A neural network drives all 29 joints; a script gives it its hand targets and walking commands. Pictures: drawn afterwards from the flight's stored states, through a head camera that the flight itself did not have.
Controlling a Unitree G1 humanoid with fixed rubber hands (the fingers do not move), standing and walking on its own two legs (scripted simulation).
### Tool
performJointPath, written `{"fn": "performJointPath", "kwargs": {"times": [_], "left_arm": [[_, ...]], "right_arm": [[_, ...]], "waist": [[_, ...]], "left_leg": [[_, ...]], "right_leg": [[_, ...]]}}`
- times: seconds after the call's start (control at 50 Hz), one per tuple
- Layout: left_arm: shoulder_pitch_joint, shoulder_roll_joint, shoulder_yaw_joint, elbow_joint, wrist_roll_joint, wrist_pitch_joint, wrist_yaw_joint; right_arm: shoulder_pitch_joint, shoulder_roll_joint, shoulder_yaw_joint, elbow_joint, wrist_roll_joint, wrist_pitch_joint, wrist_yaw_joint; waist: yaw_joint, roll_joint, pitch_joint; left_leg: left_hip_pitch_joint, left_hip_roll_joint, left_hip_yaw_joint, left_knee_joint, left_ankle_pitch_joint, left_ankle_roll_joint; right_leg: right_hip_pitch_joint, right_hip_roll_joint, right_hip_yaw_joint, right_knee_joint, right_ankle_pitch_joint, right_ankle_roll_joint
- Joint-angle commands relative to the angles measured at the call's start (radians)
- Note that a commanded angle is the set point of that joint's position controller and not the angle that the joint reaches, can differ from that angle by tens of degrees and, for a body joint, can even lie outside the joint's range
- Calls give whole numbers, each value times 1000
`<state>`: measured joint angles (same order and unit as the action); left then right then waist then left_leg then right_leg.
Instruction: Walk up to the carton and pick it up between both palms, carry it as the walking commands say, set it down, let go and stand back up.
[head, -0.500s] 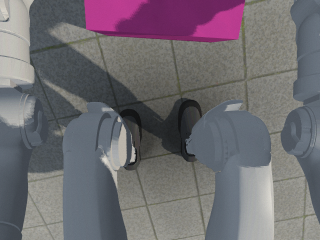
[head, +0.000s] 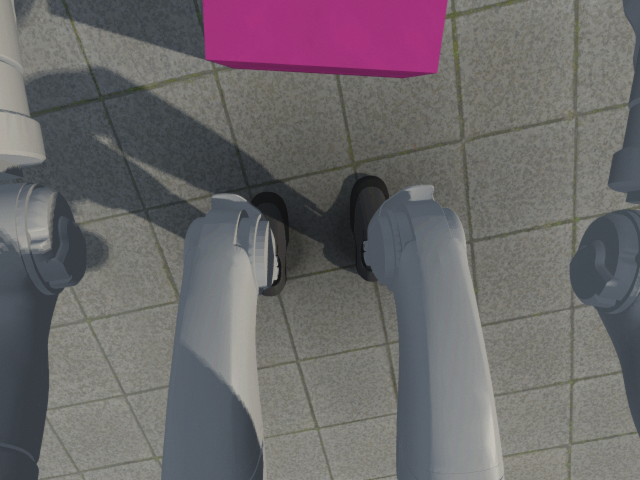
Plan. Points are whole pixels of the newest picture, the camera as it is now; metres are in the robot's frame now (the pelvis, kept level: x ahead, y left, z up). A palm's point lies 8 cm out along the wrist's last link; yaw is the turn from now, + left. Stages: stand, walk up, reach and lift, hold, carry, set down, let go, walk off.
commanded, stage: set down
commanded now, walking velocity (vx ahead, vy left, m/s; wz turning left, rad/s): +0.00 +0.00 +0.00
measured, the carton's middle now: out of the picture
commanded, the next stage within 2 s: let go in 0.54 s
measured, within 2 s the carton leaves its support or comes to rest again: neither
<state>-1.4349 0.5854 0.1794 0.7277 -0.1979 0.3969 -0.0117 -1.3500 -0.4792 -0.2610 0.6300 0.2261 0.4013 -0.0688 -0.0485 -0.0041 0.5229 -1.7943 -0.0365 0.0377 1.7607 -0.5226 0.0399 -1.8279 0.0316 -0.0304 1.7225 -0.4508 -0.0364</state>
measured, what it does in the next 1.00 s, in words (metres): rises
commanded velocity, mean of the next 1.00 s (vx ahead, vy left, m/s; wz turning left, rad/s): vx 0.00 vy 0.00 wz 0.00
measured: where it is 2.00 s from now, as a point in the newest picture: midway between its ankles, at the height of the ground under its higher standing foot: (320, 254)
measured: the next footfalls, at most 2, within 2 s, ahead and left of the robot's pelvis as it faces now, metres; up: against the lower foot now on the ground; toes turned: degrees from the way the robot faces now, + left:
none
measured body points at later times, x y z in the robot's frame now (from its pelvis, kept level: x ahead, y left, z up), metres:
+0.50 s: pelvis +0.02 +0.00 +0.14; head +0.39 -0.02 +0.38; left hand +0.60 +0.22 +0.01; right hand +0.56 -0.26 +0.01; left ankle +0.11 +0.10 -0.47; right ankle +0.14 -0.10 -0.47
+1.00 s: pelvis +0.05 -0.01 +0.20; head +0.37 -0.01 +0.52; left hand +0.46 +0.23 +0.05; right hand +0.44 -0.26 +0.06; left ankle +0.11 +0.10 -0.47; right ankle +0.14 -0.10 -0.47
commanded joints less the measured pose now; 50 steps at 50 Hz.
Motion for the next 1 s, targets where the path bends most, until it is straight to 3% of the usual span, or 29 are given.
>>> {"fn": "performJointPath", "kwargs": {"times": [0.0, 0.04, 0.06, 0.12, 0.18, 0.2, 0.24, 0.26, 0.28, 0.3, 0.32, 0.36, 0.38, 0.44, 0.5, 0.54, 0.56, 0.58, 0.6, 0.64, 0.68, 0.7, 0.72, 0.74, 0.8, 0.84, 0.88, 0.94, 0.98], "left_arm": [[-313, 240, 66, -218, -4, -32, -7], [-312, 265, 63, -280, -24, -19, -5], [-263, 278, 66, -171, -5, -14, -18], [-303, 202, -5, -156, -60, 4, -27], [-289, 245, 45, -206, -12, -18, -27], [-268, 229, 78, -156, 7, -21, -37], [-181, 247, 94, -129, 28, -45, -41], [-198, 217, 49, -186, 2, -42, -35], [-207, 231, 52, -174, 1, -41, -39], [-207, 224, 44, -131, -5, -41, -44], [-233, 199, 20, -103, 7, -46, -48], [-276, 210, 22, -239, -14, -64, -47], [-233, 244, 42, -121, -11, -66, -46], [-179, 200, 65, -61, 27, -81, -51], [-181, 172, 62, -53, 44, -120, -70], [-161, 130, 90, -7, 68, -139, -83], [-173, 192, 105, -38, 102, -156, -67], [-88, 151, 104, 108, 109, -146, -68], [-101, 177, 145, -18, 127, -165, -69], [-99, 132, 104, 4, 105, -156, -57], [88, 105, 75, -91, 128, -160, -40], [119, 115, 68, -107, 120, -145, -16], [103, 93, 110, -163, 140, -146, -5], [221, 98, 100, -241, 112, -138, 4], [344, 68, 52, -411, 115, -127, 13], [492, 47, 45, -472, 123, -121, 33], [519, 18, 39, -566, 115, -132, 25], [740, -86, 48, -490, 142, -148, 27], [776, -89, 31, -530, 142, -184, 21]], "right_arm": [[-328, -178, -10, -302, 16, -27, 2], [-285, -231, -27, -302, 10, -6, -6], [-187, -186, -20, -131, 6, 9, -2], [-265, -208, -37, -250, 9, 9, -3], [-213, -185, -32, -230, 9, -5, 8], [-190, -141, -10, -141, 3, 1, 8], [-173, -146, -33, -188, -17, -17, 7], [-204, -232, -84, -289, -35, -38, 1], [-156, -145, -22, -172, -18, -21, 5], [-130, -151, -29, -130, -26, -23, 6], [-142, -145, -46, -94, -40, -28, 8], [-198, -181, -48, -227, -23, -49, 6], [-221, -202, -40, -204, -36, -53, 6], [-174, -118, -7, -156, -16, -61, 19], [-90, -93, -36, -15, -83, -95, 19], [-168, -22, 7, -60, -57, -112, 34], [-117, -91, -40, -41, -101, -133, 32], [-124, -66, -3, 8, -121, -127, 37], [-125, -74, -44, -66, -143, -146, 28], [-105, -116, -39, -33, -183, -132, 31], [147, -68, -2, -74, -163, -144, 40], [156, -102, -26, -62, -177, -138, 52], [105, -146, -18, -173, -162, -154, 62], [143, -129, 24, -305, -146, -149, 59], [354, -102, 21, -343, -164, -129, 66], [500, -72, 39, -427, -137, -133, 81], [593, -83, 58, -443, -135, -125, 82], [773, -26, 59, -385, -149, -151, 98], [737, -21, 55, -510, -138, -197, 102]], "waist": [[30, -7, -2176], [8, 14, -2250], [7, 6, -2143], [-56, 17, -2166], [-11, 32, -2129], [51, 52, -2093], [39, 19, -2117], [-23, 21, -2225], [22, 49, -2146], [-18, 18, -2137], [-10, 83, -2056], [-22, 83, -2161], [-26, 31, -2055], [40, 49, -2014], [-28, 35, -1945], [48, 21, -1892], [14, 54, -1953], [45, 12, -1866], [40, -11, -1941], [-14, -11, -1921], [8, 52, -2070], [6, 5, -1999], [17, 51, -1998], [35, -58, -2130], [-13, -49, -2063], [26, 13, -2077], [-10, 5, -2030], [21, 4, -1782], [30, -26, -1781]], "left_leg": [[645, -29, -49, -222, 307, 17], [722, -37, -46, -269, 310, 6], [668, -27, -37, -297, 270, -2], [794, -17, -69, -352, 277, -7], [845, -17, -67, -410, 363, -9], [784, -27, -48, -429, 336, -6], [803, -22, -45, -482, 356, -2], [921, -26, -69, -490, 434, -19], [924, -26, -52, -504, 449, -17], [923, -24, -59, -533, 398, -20], [940, -23, -67, -569, 397, -30], [1067, -23, -73, -600, 452, -28], [972, -19, -73, -605, 418, -19], [1019, -18, -65, -663, 445, -19], [1009, -14, -73, -737, 444, -27], [989, -16, -65, -745, 444, -23], [1053, -16, -72, -761, 482, -36], [994, -15, -74, -751, 433, -28], [974, -22, -67, -765, 446, -19], [947, -18, -73, -766, 402, -29], [1198, -17, -79, -755, 609, -49], [1241, -13, -121, -769, 594, -42], [1185, -22, -81, -761, 538, -35], [1218, -21, -95, -775, 580, -26], [1247, -20, -83, -808, 568, -27], [1419, -13, -119, -821, 709, -35], [1303, -20, -88, -846, 612, -29], [1343, -14, -86, -908, 536, -30], [1405, -1, -105, -915, 645, -29]], "right_leg": [[910, 29, 52, -175, 365, 39], [987, 29, 46, -212, 371, 35], [948, 23, 41, -242, 340, 45], [907, 24, 23, -301, 299, 40], [959, 26, 43, -367, 386, 36], [1015, 14, 67, -377, 379, 40], [1112, 19, 78, -418, 441, 47], [1112, 33, 44, -423, 485, 39], [1081, 28, 65, -441, 469, 49], [1137, 26, 65, -488, 449, 44], [1070, 24, 50, -513, 417, 42], [1129, 28, 61, -561, 446, 36], [1131, 20, 75, -570, 449, 37], [1183, 17, 84, -626, 471, 44], [1238, 8, 74, -677, 532, 46], [1245, 7, 85, -699, 509, 48], [1236, 3, 79, -701, 543, 49], [1222, 2, 79, -692, 488, 56], [1357, 1, 98, -705, 569, 51], [1369, -5, 83, -693, 529, 47], [1372, 1, 72, -703, 613, 52], [1280, 21, 49, -703, 541, 47], [1347, -4, 87, -731, 538, 35], [1495, 5, 75, -716, 605, 37], [1555, -2, 93, -759, 645, 27], [1483, 8, 75, -764, 661, 32], [1614, -10, 118, -794, 696, 24], [1546, -20, 116, -867, 557, 32], [1557, -7, 105, -880, 614, 32]]}}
